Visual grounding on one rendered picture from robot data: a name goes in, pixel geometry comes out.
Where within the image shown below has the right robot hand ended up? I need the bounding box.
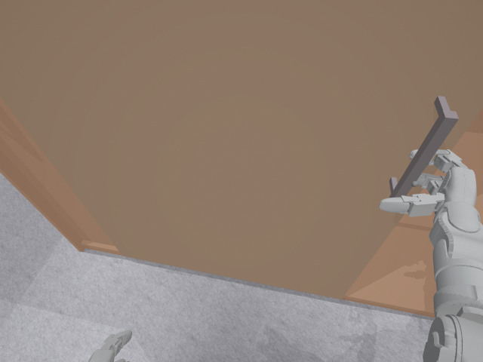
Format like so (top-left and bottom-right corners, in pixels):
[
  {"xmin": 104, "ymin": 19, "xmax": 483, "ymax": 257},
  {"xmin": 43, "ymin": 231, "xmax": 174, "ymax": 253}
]
[{"xmin": 379, "ymin": 149, "xmax": 477, "ymax": 217}]

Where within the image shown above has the robot right upper arm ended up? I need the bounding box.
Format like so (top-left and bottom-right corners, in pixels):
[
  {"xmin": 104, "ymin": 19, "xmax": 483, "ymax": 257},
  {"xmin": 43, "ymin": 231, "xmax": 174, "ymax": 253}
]
[{"xmin": 423, "ymin": 314, "xmax": 483, "ymax": 362}]

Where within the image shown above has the right robot forearm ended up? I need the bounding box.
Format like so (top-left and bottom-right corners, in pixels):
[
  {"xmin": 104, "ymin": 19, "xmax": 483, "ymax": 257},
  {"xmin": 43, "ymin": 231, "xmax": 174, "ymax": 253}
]
[{"xmin": 429, "ymin": 201, "xmax": 483, "ymax": 324}]

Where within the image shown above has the handle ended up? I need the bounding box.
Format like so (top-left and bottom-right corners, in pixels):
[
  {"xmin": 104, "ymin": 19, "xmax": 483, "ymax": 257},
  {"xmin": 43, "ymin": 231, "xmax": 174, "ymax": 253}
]
[{"xmin": 389, "ymin": 96, "xmax": 459, "ymax": 198}]

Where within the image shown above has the left robot hand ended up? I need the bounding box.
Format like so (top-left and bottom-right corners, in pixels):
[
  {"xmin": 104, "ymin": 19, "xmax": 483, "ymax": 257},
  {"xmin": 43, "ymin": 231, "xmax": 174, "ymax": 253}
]
[{"xmin": 88, "ymin": 330, "xmax": 132, "ymax": 362}]

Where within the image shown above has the wardrobe door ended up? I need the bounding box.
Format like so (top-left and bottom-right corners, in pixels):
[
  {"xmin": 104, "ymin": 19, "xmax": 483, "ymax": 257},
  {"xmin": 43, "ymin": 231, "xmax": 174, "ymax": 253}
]
[
  {"xmin": 0, "ymin": 97, "xmax": 115, "ymax": 246},
  {"xmin": 0, "ymin": 0, "xmax": 483, "ymax": 299}
]

